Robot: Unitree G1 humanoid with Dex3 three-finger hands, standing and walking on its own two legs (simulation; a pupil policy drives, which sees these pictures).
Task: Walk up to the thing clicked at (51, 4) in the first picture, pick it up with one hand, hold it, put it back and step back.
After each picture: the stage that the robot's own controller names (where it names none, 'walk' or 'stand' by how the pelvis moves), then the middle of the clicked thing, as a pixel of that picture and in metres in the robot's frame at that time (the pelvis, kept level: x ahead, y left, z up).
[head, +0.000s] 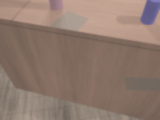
stand; out of the picture +0.83 +0.15 +0.14
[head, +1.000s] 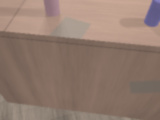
walk; out of the picture +0.74 +0.14 +0.16
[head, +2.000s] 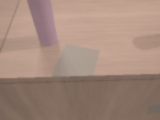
stand; (42, 12) +0.51 +0.15 +0.17
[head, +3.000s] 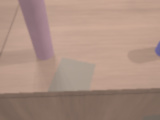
stand; (38, 28) +0.48 +0.16 +0.14
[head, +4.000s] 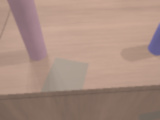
stand; (30, 29) +0.48 +0.19 +0.14
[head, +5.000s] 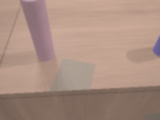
stand; (40, 30) +0.49 +0.16 +0.13
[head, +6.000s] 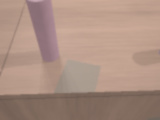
stand; (45, 30) +0.48 +0.14 +0.13
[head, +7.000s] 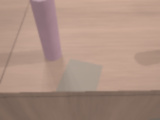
stand; (48, 30) +0.48 +0.13 +0.13
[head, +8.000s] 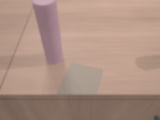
rise first; (50, 33) +0.48 +0.14 +0.13
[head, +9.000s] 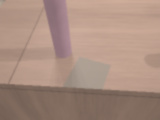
go down; (59, 27) +0.50 +0.13 +0.14
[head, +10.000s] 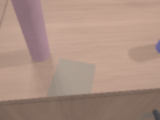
go down; (33, 28) +0.47 +0.13 +0.14
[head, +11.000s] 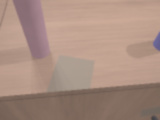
approach; (33, 25) +0.48 +0.13 +0.15
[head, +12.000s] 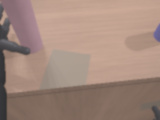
close in; (22, 17) +0.48 +0.15 +0.16
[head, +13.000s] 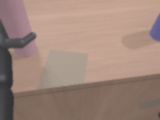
lift; (14, 18) +0.48 +0.16 +0.18
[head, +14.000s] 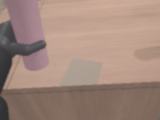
lift; (27, 22) +0.36 +0.14 +0.29
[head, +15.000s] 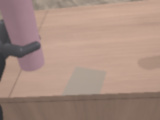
hold; (21, 23) +0.33 +0.15 +0.32
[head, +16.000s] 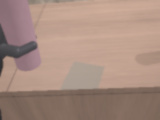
hold; (17, 23) +0.34 +0.16 +0.31
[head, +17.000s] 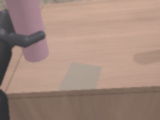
crouch; (25, 12) +0.35 +0.13 +0.33
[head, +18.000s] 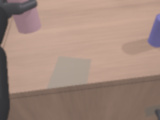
crouch; out of the picture +0.48 +0.13 +0.32
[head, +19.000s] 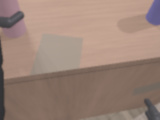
lower; out of the picture +0.53 +0.16 +0.19
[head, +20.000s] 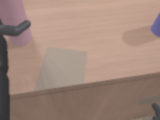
lower; (9, 4) +0.51 +0.16 +0.18
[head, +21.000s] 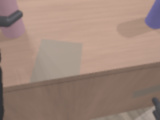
lower; out of the picture +0.53 +0.16 +0.19
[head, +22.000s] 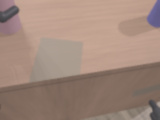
lower; out of the picture +0.54 +0.17 +0.19
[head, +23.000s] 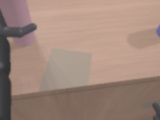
open; (14, 7) +0.50 +0.16 +0.18
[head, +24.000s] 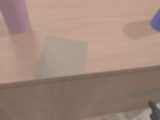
rise; out of the picture +0.52 +0.15 +0.19
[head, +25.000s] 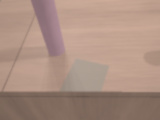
sink last; (49, 25) +0.50 +0.15 +0.16
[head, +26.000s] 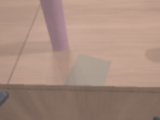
stand; (55, 20) +0.52 +0.14 +0.14
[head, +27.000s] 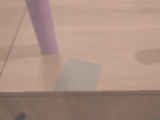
stand; (43, 23) +0.50 +0.16 +0.14
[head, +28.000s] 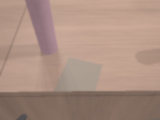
stand; (43, 23) +0.50 +0.16 +0.14
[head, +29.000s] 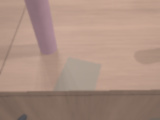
stand; (42, 23) +0.50 +0.16 +0.14
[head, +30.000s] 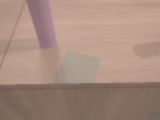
walk; (41, 16) +0.53 +0.16 +0.14
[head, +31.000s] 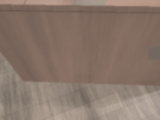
walk; out of the picture +0.85 +0.08 +0.17
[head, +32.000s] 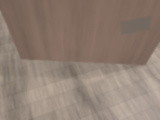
walk; out of the picture +1.23 +0.16 +0.15
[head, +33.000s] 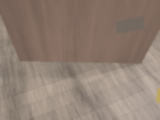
stand; out of the picture +1.26 +0.18 +0.14
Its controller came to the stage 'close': yes
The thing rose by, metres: 0.21
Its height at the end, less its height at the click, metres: +0.00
